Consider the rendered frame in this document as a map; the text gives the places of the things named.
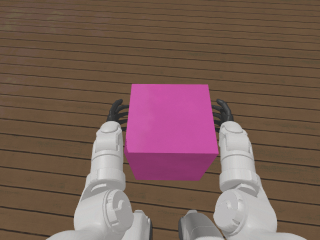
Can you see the carton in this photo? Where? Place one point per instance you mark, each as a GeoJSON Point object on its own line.
{"type": "Point", "coordinates": [170, 132]}

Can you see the robot left shin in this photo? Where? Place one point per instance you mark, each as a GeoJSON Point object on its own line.
{"type": "Point", "coordinates": [139, 211]}

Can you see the robot left hand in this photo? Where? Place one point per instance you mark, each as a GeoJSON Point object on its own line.
{"type": "Point", "coordinates": [114, 114]}

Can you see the left robot upper arm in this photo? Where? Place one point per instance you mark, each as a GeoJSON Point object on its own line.
{"type": "Point", "coordinates": [104, 216]}

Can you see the right robot upper arm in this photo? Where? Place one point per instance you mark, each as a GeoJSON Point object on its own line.
{"type": "Point", "coordinates": [241, 216]}

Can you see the left robot forearm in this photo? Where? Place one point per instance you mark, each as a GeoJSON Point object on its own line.
{"type": "Point", "coordinates": [106, 162]}

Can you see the robot right hand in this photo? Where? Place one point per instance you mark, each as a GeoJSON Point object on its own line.
{"type": "Point", "coordinates": [225, 114]}

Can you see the robot left thigh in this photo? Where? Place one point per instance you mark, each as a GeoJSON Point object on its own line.
{"type": "Point", "coordinates": [140, 229]}

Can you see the right robot forearm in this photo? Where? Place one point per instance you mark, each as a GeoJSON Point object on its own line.
{"type": "Point", "coordinates": [237, 162]}

